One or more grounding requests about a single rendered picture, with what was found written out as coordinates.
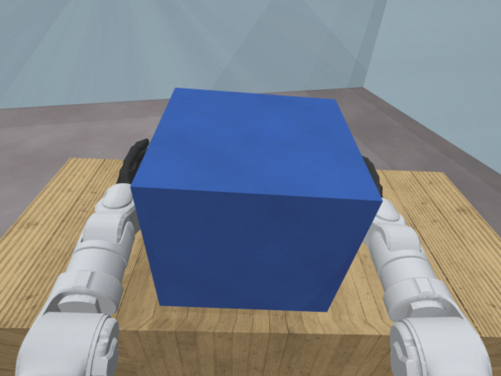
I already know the left robot forearm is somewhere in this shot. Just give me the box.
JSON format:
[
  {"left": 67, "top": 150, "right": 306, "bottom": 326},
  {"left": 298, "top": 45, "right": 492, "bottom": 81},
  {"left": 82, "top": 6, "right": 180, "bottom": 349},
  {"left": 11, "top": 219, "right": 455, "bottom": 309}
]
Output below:
[{"left": 15, "top": 183, "right": 141, "bottom": 376}]

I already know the left robot upper arm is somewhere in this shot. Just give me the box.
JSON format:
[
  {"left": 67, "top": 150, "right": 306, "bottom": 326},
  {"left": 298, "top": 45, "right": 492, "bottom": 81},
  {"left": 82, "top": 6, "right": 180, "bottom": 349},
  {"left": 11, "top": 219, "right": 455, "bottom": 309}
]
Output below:
[{"left": 18, "top": 312, "right": 119, "bottom": 376}]

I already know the carton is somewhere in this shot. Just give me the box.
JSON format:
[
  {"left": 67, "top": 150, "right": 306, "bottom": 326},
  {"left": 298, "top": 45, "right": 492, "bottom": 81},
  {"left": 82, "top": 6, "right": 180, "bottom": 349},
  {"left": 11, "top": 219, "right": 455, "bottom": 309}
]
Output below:
[{"left": 130, "top": 88, "right": 383, "bottom": 312}]

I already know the right robot hand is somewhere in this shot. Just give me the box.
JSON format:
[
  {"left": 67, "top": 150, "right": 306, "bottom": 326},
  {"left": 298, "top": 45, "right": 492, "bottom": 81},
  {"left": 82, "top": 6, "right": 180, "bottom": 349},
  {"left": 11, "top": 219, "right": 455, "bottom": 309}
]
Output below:
[{"left": 362, "top": 156, "right": 383, "bottom": 197}]

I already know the left robot hand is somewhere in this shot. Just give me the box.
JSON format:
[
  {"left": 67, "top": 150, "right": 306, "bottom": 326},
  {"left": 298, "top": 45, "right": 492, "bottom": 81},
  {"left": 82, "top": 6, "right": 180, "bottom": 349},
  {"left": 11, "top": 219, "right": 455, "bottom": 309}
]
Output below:
[{"left": 116, "top": 139, "right": 149, "bottom": 184}]

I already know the pedestal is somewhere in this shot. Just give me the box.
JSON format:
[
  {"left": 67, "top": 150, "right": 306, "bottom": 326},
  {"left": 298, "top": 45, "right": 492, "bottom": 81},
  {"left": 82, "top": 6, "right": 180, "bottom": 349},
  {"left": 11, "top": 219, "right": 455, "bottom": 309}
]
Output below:
[{"left": 0, "top": 157, "right": 501, "bottom": 376}]

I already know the right robot upper arm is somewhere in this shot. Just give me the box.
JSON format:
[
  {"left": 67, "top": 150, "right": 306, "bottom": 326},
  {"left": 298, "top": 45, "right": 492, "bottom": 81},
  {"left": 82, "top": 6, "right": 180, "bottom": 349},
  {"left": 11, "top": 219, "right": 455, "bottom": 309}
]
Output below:
[{"left": 390, "top": 316, "right": 491, "bottom": 376}]

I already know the right robot forearm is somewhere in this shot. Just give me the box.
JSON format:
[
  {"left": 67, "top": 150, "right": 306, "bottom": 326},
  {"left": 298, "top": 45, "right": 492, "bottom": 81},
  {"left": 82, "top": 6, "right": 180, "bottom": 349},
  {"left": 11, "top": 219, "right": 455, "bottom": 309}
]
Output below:
[{"left": 363, "top": 198, "right": 492, "bottom": 376}]

